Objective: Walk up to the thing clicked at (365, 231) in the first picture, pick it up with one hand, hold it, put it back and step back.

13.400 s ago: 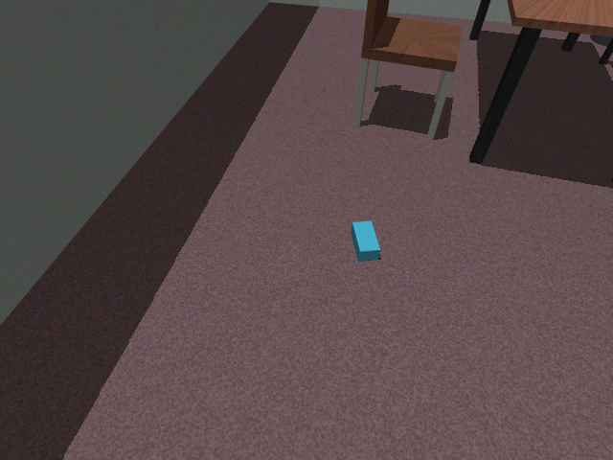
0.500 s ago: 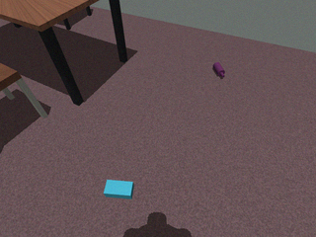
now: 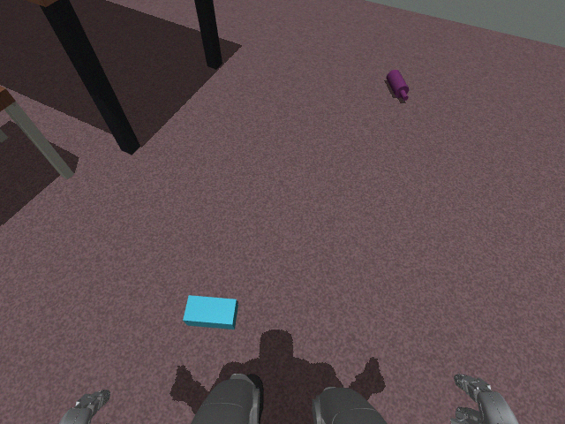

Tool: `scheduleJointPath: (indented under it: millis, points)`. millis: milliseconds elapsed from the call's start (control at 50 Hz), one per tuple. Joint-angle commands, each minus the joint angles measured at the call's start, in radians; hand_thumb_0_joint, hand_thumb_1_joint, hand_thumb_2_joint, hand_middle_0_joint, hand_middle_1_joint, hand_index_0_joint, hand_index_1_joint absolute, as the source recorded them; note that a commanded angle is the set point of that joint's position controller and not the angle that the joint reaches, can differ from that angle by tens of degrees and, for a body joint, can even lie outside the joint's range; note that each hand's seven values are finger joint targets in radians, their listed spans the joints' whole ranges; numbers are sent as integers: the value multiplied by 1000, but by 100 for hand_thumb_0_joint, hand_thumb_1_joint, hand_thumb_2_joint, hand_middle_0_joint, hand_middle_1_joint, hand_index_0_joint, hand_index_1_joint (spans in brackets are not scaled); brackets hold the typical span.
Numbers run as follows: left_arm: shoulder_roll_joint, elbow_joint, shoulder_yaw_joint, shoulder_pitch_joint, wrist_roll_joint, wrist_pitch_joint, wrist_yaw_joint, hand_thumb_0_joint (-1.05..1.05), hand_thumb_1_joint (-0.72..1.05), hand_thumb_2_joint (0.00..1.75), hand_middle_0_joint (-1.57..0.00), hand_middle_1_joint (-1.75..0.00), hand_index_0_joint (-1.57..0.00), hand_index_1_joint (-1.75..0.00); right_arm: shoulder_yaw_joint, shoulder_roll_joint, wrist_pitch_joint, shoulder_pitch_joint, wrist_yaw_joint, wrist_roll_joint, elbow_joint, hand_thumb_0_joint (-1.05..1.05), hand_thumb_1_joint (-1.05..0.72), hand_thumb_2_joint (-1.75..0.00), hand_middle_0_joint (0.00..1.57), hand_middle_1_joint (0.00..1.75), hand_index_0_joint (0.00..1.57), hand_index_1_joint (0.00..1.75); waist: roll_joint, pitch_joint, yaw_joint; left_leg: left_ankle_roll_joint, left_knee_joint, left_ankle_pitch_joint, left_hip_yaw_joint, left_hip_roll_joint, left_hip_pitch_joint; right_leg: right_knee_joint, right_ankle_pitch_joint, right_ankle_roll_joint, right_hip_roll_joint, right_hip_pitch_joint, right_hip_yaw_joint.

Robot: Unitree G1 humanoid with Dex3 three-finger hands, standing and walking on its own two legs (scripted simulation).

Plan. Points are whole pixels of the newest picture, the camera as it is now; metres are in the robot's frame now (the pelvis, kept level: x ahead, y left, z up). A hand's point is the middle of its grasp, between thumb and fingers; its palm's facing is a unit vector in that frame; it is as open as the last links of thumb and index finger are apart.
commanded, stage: walk up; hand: left
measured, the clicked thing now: (211, 312) +0.45 +0.26 -0.72
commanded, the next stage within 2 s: none
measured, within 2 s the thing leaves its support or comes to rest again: neither
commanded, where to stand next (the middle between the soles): +0.07 +0.01 m, yaw +0 degrees
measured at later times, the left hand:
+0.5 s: hand out of the picture -0.02 +0.30 -0.10, palm faces +0.05 -0.88 -0.46, open 7.4 cm
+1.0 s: hand out of the picture +0.06 +0.27 -0.15, palm faces +0.00 -0.92 -0.38, open 7.4 cm
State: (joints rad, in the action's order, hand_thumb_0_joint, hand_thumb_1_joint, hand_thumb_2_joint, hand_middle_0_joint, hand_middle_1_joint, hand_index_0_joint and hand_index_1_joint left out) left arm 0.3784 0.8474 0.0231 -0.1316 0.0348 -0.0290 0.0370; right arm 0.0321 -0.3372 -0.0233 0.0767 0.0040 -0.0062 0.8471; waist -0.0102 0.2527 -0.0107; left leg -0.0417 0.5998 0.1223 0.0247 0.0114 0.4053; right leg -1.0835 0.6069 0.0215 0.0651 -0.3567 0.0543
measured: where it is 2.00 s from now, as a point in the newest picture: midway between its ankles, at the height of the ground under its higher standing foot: outside the picture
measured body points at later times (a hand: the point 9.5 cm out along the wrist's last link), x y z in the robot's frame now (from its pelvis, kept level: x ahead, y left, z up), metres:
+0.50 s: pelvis -0.05 +0.00 +0.02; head -0.03 -0.02 +0.46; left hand -0.03 +0.34 -0.07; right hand -0.01 -0.33 -0.12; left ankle -0.05 +0.15 -0.69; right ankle -0.07 -0.11 -0.72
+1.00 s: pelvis -0.02 +0.00 +0.00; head +0.04 -0.01 +0.44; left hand +0.06 +0.31 -0.12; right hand +0.10 -0.31 -0.12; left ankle -0.03 +0.14 -0.72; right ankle +0.08 -0.10 -0.72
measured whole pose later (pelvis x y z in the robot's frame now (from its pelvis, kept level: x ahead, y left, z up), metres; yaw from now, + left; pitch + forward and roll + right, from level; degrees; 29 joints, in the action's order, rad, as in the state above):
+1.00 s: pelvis -0.02 +0.00 +0.00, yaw +1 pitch -4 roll +0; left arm 0.36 0.89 0.04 -0.15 0.00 -0.02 0.00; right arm 0.04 -0.41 -0.04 0.13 0.02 0.02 0.82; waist 0.02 0.21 0.00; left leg 0.01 0.75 0.40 0.02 -0.05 0.28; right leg -0.65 0.19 0.02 0.01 -0.40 -0.01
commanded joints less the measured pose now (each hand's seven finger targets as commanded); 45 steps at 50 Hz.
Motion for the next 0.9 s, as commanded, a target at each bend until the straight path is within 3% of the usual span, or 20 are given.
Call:
scheduleJointPath:
  millis: [0,120,140,160,180,200,220,260,280,360,440,480,520,540,580,600,620,660,760,880]
  points:
    - [208,6,76,-193,-5,-6,8,0,90,90,-20,-30,-20,-30,86,-257,-3,1,17,-15,-108,0,-90,-90,20,30,20,30,148,-344,-1,-185,-183,-248,-212,-239,-130,-116,-41,-4,-22,34,25]
    - [203,68,96,-331,-36,34,3,0,90,90,-20,-30,-20,-30,103,-279,-41,-38,-16,-41,-128,0,-90,-90,20,30,20,30,191,-375,-32,-135,-161,349,-238,-214,-103,520,-162,2,-62,182,-84]
    - [207,79,100,-339,-51,47,6,0,90,90,-20,-30,-20,-30,97,-253,-51,-16,-17,-36,-115,0,-90,-90,20,30,20,30,127,-346,-34,-97,-52,383,-207,-172,-5,622,-182,14,-75,243,-9]
    - [273,52,117,-290,-76,57,10,0,90,90,-20,-30,-20,-30,81,-193,-55,7,-17,-28,-116,0,-90,-90,20,30,20,30,-86,-256,-29,-25,130,459,-113,-50,216,735,-7,56,-201,237,254]
    - [362,-20,141,-147,-94,60,16,0,90,90,-20,-30,-20,-30,70,-159,-50,30,-16,-35,-121,0,-90,-90,20,30,20,30,-196,-148,-2,50,342,425,-117,67,343,844,155,145,-451,59,570]
    - [434,-57,151,-65,-101,58,27,0,90,90,-20,-30,-20,-30,102,-263,-51,-41,-4,-35,-119,0,-90,-90,20,30,20,30,-175,-105,-48,54,490,417,-256,33,216,896,155,271,-570,-165,643]
    - [396,-58,143,-26,-93,70,29,0,90,90,-20,-30,-20,-30,115,-297,-45,-43,-7,-29,-106,0,-90,-90,20,30,20,30,-105,-48,-18,55,542,355,-277,11,165,860,31,262,-531,-210,555]
    - [273,-36,117,2,-75,87,28,0,90,90,-20,-30,-20,-30,107,-240,-34,65,-26,-10,-49,0,-90,-90,20,30,20,30,-8,-92,53,52,592,221,-258,86,162,718,-470,140,-313,-28,184]
    - [252,-27,119,-9,-72,87,23,0,90,90,-20,-30,-20,-30,93,-210,-29,129,-24,-5,-30,0,-90,-90,20,30,20,30,-66,-146,64,52,567,199,-218,88,141,703,-505,102,-263,42,100]
    - [272,-42,133,-141,-93,97,-20,0,90,90,-20,-30,-20,-30,93,-284,15,85,-41,-8,-34,0,-90,-90,20,30,20,30,-225,-166,-58,72,341,266,-87,27,257,800,121,151,-281,301,203]
    - [306,-29,145,-267,-77,86,-48,0,90,90,-20,-30,-20,-30,88,-277,60,15,-52,-18,-60,0,-90,-90,20,30,20,30,-210,-124,-123,63,103,370,-47,-11,225,788,30,197,-341,383,236]
    - [312,-43,139,-240,-67,77,-58,0,90,90,-20,-30,-20,-30,81,-261,78,67,-51,-17,-38,0,-90,-90,20,30,20,30,-214,-129,-86,41,-8,371,-14,-20,101,756,-124,192,-333,320,175]
    - [301,-74,122,-138,-59,68,-64,0,90,90,-20,-30,-20,-30,87,-241,93,247,-41,-16,23,0,-90,-90,20,30,20,30,-159,-186,35,18,-200,161,62,10,-188,602,-308,147,-282,185,52]
    - [240,-89,98,-153,-60,63,-65,0,90,90,-20,-30,-20,-30,106,-269,103,357,-28,-14,63,0,-90,-90,20,30,20,30,3,-260,80,18,-249,110,39,33,-412,362,-424,103,-210,82,-34]
    - [131,-121,66,-143,-54,50,-65,0,90,90,-20,-30,-20,-30,135,-419,121,425,6,-41,41,0,-90,-90,20,30,20,30,234,-242,101,-97,-355,289,-662,-360,-559,-25,-68,10,-14,-391,-28]
    - [256,-107,97,-90,-60,38,-52,0,90,90,-20,-30,-20,-30,142,-446,118,399,4,-10,28,0,-90,-90,20,30,20,30,105,-186,112,-204,-356,336,-715,-445,-408,-31,-55,28,-109,-334,99]
    - [278,-104,93,-79,-53,40,-50,0,90,90,-20,-30,-20,-30,133,-422,117,340,6,-6,12,0,-90,-90,20,30,20,30,76,-118,77,-245,-352,250,-652,-438,-322,-62,-97,30,-138,-324,108]
    - [266,-60,99,-165,-48,40,-59,0,90,90,-20,-30,-20,-30,101,-346,130,279,17,-3,-16,0,-90,-90,20,30,20,30,50,-115,17,-169,-284,2,-372,-310,-363,-12,-178,19,-149,-299,126]
    - [170,-19,69,-143,-2,22,-38,0,90,90,-20,-30,-20,-30,56,-278,101,121,34,-4,-40,0,-90,-90,20,30,20,30,261,-66,-12,-154,-194,-778,-54,-227,-69,83,-250,-31,-67,-40,8]
    - [204,-15,74,-97,-9,17,-16,0,90,90,-20,-30,-20,-30,77,-285,9,92,26,5,-89,0,-90,-90,20,30,20,30,274,-232,21,-123,-43,-496,-51,-168,-204,358,-349,-26,-66,13,-89]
